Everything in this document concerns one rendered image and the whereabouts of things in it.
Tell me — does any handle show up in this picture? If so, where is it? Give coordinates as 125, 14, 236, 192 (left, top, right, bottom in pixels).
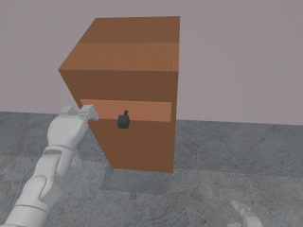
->
116, 110, 130, 129

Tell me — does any left robot hand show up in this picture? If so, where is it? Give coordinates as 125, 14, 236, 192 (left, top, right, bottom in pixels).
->
47, 104, 99, 172

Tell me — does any robot left forearm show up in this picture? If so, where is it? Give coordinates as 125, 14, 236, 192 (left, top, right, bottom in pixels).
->
0, 145, 74, 227

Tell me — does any right robot hand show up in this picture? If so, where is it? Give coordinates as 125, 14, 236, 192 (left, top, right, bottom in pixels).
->
227, 200, 263, 227

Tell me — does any drawer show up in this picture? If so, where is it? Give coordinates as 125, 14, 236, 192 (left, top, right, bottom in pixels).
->
80, 99, 171, 122

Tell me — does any cabinet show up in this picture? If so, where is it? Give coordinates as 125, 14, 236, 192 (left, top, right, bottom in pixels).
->
58, 16, 180, 173

